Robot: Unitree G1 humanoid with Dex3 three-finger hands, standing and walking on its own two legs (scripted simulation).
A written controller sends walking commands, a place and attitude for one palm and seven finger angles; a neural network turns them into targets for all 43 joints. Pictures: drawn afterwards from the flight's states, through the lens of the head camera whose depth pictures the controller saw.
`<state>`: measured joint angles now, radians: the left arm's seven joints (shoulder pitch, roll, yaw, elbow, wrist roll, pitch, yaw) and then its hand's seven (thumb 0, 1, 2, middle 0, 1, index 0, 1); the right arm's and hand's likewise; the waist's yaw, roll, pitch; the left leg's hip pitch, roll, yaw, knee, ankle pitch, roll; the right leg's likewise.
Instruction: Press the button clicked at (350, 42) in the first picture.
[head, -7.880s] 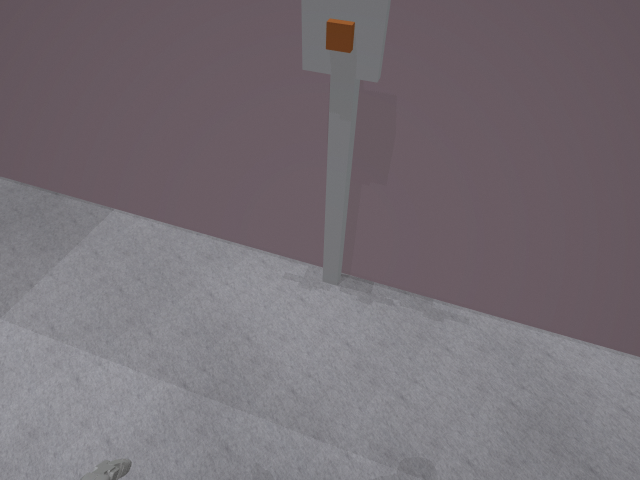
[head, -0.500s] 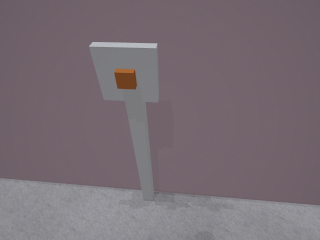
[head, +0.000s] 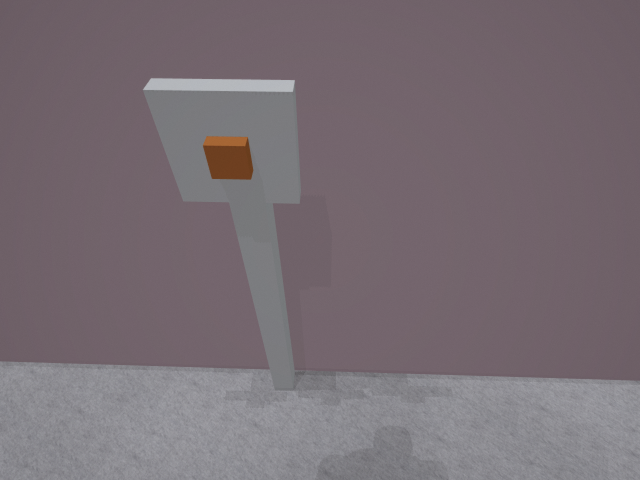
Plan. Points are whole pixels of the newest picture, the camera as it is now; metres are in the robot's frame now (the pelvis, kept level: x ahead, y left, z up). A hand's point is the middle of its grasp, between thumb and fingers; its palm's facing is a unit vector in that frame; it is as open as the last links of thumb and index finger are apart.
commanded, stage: come to a stop and stand still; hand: left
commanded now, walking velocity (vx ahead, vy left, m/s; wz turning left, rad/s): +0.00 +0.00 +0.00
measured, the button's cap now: (229, 156) +0.48 +0.15 +0.16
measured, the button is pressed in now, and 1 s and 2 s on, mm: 0 0 0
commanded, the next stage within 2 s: look again from close up in 1.12 s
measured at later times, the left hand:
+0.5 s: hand out of the picture +0.03 +0.14 -0.17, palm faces +0.02 -0.98 -0.20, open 7.3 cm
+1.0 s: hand out of the picture +0.03 +0.12 -0.17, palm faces +0.04 -0.98 -0.20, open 7.3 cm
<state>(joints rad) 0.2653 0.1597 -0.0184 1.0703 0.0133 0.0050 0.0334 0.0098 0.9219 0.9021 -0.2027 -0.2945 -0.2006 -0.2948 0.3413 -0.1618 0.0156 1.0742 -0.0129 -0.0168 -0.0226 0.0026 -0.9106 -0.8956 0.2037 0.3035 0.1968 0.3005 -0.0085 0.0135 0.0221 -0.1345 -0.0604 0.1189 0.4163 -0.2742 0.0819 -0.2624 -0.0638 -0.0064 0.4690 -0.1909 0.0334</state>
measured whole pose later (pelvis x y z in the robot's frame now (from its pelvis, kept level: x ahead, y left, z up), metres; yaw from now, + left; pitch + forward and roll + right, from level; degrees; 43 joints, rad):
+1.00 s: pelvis +0.04 -0.05 +0.00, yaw +1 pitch -1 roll +0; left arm 0.28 0.15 -0.01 1.12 0.01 -0.02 0.04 0.01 0.92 0.90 -0.20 -0.29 -0.20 -0.29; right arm 0.30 -0.13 0.01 1.16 -0.01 -0.03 -0.04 0.00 -0.91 -0.90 0.20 0.30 0.20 0.30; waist 0.00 0.00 0.03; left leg -0.08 0.02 0.07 0.40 -0.31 0.00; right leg -0.19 0.01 -0.06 0.44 -0.24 -0.04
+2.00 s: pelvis +0.02 -0.04 +0.00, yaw +3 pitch +0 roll +0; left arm 0.48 0.19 -0.01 0.33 -0.14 0.02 0.14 0.05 0.97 0.90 -0.24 -0.33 -0.24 -0.33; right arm 0.38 -0.21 0.00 0.94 0.05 -0.22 -0.09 0.02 -0.93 -0.90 0.21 0.30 0.20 0.30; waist 0.01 0.05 0.00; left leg -0.16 0.00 0.05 0.49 -0.33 0.01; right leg -0.25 -0.02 -0.08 0.51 -0.26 -0.02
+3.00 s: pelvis +0.01 -0.03 -0.03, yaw +4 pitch +3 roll -2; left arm 0.42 0.27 0.13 -0.25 -0.24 -0.14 -0.24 0.02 0.90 0.90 -1.29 -1.48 -1.29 -1.48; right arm 0.26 -0.26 0.02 0.57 0.06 -0.30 -0.07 0.01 -0.91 -0.90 0.20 0.30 0.20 0.30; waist 0.01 0.04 -0.06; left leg -0.38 0.00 0.02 0.77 -0.45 0.03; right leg -0.43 -0.03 -0.11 0.71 -0.34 -0.01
